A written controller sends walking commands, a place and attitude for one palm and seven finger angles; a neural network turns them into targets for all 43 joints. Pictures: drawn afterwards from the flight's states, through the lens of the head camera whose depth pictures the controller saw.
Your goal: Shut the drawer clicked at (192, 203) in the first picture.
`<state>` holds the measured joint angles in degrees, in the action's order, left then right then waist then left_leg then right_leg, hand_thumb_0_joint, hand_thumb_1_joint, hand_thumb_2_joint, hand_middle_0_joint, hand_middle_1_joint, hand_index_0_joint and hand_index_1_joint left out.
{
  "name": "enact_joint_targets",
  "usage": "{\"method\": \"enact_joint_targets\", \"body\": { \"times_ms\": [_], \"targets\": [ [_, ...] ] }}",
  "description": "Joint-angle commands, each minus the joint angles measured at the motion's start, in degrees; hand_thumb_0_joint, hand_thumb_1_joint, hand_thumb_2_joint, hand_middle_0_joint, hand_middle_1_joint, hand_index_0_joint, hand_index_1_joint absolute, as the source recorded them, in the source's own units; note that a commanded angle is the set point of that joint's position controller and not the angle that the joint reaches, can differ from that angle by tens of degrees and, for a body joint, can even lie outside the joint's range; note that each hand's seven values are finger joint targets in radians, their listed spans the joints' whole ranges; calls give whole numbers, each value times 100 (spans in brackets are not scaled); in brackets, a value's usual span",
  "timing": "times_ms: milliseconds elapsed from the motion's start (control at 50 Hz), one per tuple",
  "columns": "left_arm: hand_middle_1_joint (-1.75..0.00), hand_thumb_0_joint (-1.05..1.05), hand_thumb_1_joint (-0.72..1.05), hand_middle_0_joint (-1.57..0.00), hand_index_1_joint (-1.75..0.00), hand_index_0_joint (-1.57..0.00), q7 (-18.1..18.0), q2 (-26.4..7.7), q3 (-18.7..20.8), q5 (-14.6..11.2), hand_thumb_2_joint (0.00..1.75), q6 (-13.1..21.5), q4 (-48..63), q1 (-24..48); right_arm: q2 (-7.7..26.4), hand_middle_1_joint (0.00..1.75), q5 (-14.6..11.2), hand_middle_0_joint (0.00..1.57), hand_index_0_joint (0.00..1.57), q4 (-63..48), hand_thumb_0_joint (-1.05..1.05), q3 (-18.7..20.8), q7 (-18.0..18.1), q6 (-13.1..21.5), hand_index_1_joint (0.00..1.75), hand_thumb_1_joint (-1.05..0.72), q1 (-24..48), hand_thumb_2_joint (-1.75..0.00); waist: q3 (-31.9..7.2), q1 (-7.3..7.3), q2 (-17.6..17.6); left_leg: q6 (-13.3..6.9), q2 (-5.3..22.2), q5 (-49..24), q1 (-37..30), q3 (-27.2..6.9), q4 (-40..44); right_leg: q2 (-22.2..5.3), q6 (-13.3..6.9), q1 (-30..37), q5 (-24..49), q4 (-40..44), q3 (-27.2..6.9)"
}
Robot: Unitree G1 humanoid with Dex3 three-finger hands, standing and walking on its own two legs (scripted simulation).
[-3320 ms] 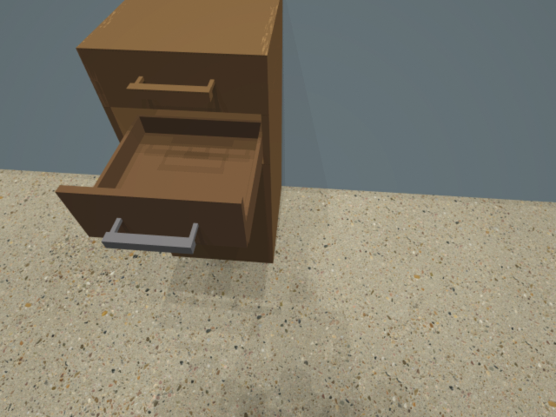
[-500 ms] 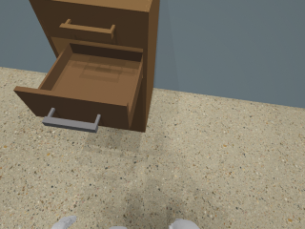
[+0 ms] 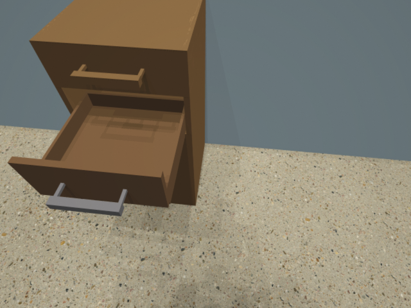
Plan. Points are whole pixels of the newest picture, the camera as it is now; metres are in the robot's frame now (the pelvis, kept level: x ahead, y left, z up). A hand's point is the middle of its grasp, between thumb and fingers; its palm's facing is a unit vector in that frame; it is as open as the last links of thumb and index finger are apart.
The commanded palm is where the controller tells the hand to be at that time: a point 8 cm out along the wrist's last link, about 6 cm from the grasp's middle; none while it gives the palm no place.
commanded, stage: come to a stop and stand still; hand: left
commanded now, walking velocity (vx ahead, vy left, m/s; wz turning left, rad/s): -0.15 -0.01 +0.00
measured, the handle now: (89, 198) +0.38 +0.32 -0.11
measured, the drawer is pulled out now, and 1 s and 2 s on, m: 0.30 0.30 0.30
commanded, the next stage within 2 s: none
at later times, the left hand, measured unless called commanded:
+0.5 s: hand out of the picture +0.02 +0.17 -0.17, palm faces +0.03 -0.98 -0.22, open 7.3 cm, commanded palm none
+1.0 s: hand out of the picture -0.13 +0.19 -0.18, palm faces +0.06 -0.99 -0.15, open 7.4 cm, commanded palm none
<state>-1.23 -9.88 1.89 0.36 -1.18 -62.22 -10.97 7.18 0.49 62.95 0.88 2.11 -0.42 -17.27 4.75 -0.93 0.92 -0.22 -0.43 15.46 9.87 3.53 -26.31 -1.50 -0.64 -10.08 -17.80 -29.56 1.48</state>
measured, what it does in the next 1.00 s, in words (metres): shifts its weight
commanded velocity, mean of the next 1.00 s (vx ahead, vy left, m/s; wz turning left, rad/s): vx -0.01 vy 0.00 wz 0.00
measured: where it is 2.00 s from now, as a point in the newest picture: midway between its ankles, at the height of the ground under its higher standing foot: outside the picture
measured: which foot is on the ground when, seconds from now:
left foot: down 0.00-1.00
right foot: down 0.00-1.00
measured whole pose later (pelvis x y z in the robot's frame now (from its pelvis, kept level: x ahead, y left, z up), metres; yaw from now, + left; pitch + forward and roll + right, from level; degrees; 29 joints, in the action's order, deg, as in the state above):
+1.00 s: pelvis -0.09 +0.03 +0.00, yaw +2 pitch -2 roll -1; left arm -1.6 -8.6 -0.1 1.1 -0.5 -61.2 -22.8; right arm 8.2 1.4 61.7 0.2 0.6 -1.2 -20.1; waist 0.5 -0.2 0.6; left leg -2.8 -0.8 9.1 19.3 1.9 -28.5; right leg -0.7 -0.2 -16.1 -14.3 -28.8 2.1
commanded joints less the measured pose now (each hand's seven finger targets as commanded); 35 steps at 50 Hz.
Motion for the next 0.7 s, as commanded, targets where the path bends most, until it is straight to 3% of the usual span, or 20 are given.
{"method": "enact_joint_targets", "body": {
  "times_ms": [0,20,60,100,160,220,240,260,280,300,320,360,380,440,540,640,680],
  "targets": [
    [-30,0,90,-20,-30,-20,-119,-712,177,29,90,106,241,-356,745,30,-18,20,20,-200,0,248,86,1,30,-90,-253,-90,-496,19,176,-8,734,-2586,-317,-371,61,-607,-241,67,3111,307,-488],
    [-30,0,90,-20,-30,-20,-133,-724,204,33,90,105,281,-375,749,30,-15,20,20,-212,0,270,89,-19,30,-90,-248,-90,-599,12,65,6,740,-2738,-373,-333,-23,-599,-252,97,3297,229,-502],
    [-30,0,90,-20,-30,-20,-151,-704,222,41,90,86,331,-379,771,30,-14,20,20,-231,0,282,98,-46,30,-90,-185,-90,-723,12,170,-17,781,-2909,-502,-328,-76,-540,-248,41,3264,184,-452],
    [-30,0,90,-20,-30,-20,-155,-722,243,50,90,69,399,-317,802,30,-3,20,20,-274,0,310,95,-72,30,-90,-143,-90,-666,6,43,-25,798,-2829,-418,-338,-120,-550,-260,20,3134,183,-472],
    [-30,0,90,-20,-30,-20,-153,-694,247,63,90,62,446,-293,759,30,7,20,20,-358,0,300,72,-88,30,-90,-17,-90,-660,26,103,-30,759,-2222,-326,-345,-93,-537,-291,3,2723,345,-549],
    [-30,0,90,-20,-30,-20,-121,-743,224,60,90,64,450,-139,749,30,20,20,20,-367,0,271,38,-98,30,-90,93,-90,-368,-5,8,24,663,-1380,-138,-338,28,-603,-338,-132,2194,631,-698],
    [-30,0,90,-20,-30,-20,-337,-755,137,69,90,281,450,-903,999,30,-44,20,20,-871,0,281,-31,77,30,-90,611,-90,-869,272,132,114,674,-1330,155,-29,-1120,-950,0,233,5038,427,-1080],
    [-30,0,90,-20,-30,-20,-342,-1044,157,82,90,338,600,-713,845,30,-27,20,20,-1168,0,196,-55,64,30,-90,530,-90,-894,49,374,93,350,-198,929,-11,-1163,-1315,-199,1045,6302,165,-1131],
    [-30,0,90,-20,-30,-20,-323,-980,149,68,90,343,715,-768,576,30,-19,20,20,-1130,0,168,-66,78,30,-90,288,-90,-1366,40,892,-48,264,502,1089,-96,-979,-1380,-394,1376,6731,-112,-1142],
    [-30,0,90,-20,-30,-20,-308,-824,94,68,90,323,798,-686,594,30,-7,20,20,-1125,0,142,-56,76,30,-90,228,-90,-1391,27,846,-50,195,428,972,-106,-784,-1287,-550,1389,6579,-252,-893],
    [-30,0,90,-20,-30,-20,-278,-858,70,48,90,301,877,-643,597,30,-13,20,20,-1076,0,138,-57,47,30,-90,193,-90,-1287,10,677,-49,156,72,624,-85,-609,-1143,-534,999,5677,-174,-814],
    [-30,0,90,-20,-30,-20,-230,-809,28,32,90,233,991,-388,691,30,13,20,20,-1045,0,122,-79,25,30,-90,102,-90,-779,-88,-2,-89,384,-933,108,-238,-305,-814,-411,34,3366,102,-667],
    [-30,0,90,-20,-30,-20,-228,-747,22,32,90,200,1037,-379,799,30,43,20,20,-1069,0,113,-80,16,30,-90,140,-90,-420,-42,-121,-142,592,-1179,147,-406,-298,-621,-319,-386,2168,287,-585],
    [-30,0,90,-20,-30,-20,-167,-749,-21,63,90,140,1047,-383,914,30,73,20,20,-1142,0,101,-131,-16,30,-90,307,-90,404,-4,-348,-173,585,228,800,-705,134,-399,-289,-1012,-563,838,-702],
    [-30,0,90,-20,-30,-20,-102,-760,-20,71,90,127,1042,-600,1004,30,121,20,20,-1099,0,100,-149,3,30,-90,56,-90,172,1,-145,-201,515,1177,1052,-855,428,-338,-244,-1050,-1416,936,-661],
    [-30,0,90,-20,-30,-20,-80,-624,-16,74,90,136,971,-863,958,30,127,20,20,-1002,0,86,-134,32,30,-90,-139,-90,41,29,34,-251,548,1310,1245,-1004,580,-267,-217,-967,-1330,827,-582],
    [-30,0,90,-20,-30,-20,-71,-561,-31,68,90,149,898,-962,945,30,116,20,20,-928,0,73,-124,66,30,-90,-171,-90,-90,58,-156,-270,600,1282,1218,-1078,704,-238,-198,-837,-1079,736,-496]
  ]
}}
